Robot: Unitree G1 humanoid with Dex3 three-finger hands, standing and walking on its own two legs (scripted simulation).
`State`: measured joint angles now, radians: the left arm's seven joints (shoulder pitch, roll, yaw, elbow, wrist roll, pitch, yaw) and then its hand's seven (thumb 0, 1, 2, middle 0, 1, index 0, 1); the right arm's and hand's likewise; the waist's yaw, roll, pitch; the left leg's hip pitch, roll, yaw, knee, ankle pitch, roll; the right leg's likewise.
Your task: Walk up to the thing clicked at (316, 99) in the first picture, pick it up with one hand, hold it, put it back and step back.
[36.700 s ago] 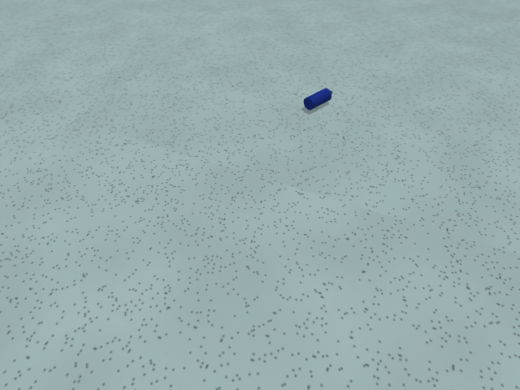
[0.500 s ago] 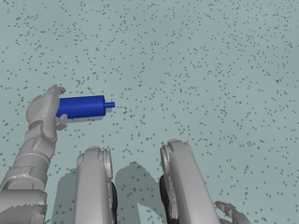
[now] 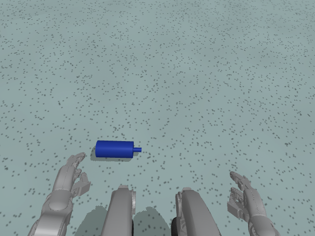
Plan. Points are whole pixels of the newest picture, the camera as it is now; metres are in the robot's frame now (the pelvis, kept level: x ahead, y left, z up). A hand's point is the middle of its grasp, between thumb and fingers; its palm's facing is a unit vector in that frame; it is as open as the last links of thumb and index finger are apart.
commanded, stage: home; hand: left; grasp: from above
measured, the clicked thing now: (119, 149) +0.52 +0.18 -0.54
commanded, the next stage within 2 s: none
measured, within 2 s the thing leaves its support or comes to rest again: neither
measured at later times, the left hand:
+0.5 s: hand (57, 193) +0.22 +0.19 +0.08, palm faces +0.09 -0.97 -0.20, open 7.4 cm
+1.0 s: hand (58, 198) +0.21 +0.19 +0.08, palm faces +0.09 -0.98 -0.19, open 7.4 cm
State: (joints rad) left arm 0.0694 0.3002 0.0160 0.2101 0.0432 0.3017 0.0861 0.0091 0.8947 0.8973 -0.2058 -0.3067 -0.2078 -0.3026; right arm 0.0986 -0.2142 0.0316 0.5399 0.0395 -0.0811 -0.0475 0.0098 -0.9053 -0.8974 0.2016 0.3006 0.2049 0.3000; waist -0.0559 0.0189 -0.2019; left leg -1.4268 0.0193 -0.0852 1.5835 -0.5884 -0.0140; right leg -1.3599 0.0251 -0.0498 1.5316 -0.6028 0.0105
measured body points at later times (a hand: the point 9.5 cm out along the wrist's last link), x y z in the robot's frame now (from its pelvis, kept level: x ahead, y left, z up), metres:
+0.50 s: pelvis +0.06 +0.01 +0.13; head +0.07 +0.02 +0.58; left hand +0.21 +0.24 +0.10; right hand +0.21 -0.24 +0.07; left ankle +0.07 +0.12 -0.55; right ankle +0.06 -0.13 -0.55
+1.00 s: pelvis +0.06 +0.00 +0.13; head +0.07 +0.02 +0.58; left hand +0.20 +0.24 +0.10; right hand +0.22 -0.23 +0.07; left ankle +0.07 +0.12 -0.55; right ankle +0.06 -0.13 -0.55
